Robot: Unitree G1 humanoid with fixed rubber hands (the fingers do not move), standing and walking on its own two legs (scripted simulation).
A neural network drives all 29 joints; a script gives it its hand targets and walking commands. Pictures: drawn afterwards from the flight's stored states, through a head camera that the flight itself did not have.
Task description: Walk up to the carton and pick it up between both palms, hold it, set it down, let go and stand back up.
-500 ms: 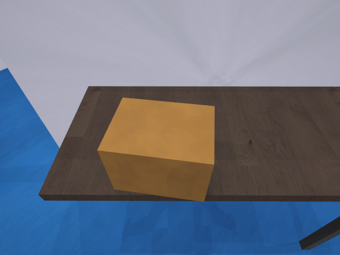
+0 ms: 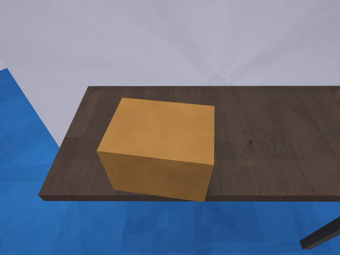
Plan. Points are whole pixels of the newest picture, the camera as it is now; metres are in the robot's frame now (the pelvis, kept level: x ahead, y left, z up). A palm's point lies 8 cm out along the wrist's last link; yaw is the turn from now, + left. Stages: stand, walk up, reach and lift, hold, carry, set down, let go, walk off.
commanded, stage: stand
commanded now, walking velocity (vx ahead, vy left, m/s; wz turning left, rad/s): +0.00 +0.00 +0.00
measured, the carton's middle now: (162, 149) +0.40 +0.02 +0.03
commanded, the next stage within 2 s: none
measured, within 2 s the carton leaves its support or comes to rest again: neither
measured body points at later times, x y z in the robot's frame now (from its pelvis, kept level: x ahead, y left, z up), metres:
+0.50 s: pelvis +0.00 +0.00 +0.00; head +0.02 +0.00 +0.45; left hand +0.09 +0.31 -0.12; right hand +0.09 -0.30 -0.13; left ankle +0.02 +0.11 -0.74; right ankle -0.01 -0.13 -0.74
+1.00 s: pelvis +0.00 +0.00 +0.00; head +0.02 +0.00 +0.45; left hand +0.09 +0.31 -0.12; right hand +0.09 -0.30 -0.13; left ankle +0.02 +0.11 -0.74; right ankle -0.01 -0.13 -0.74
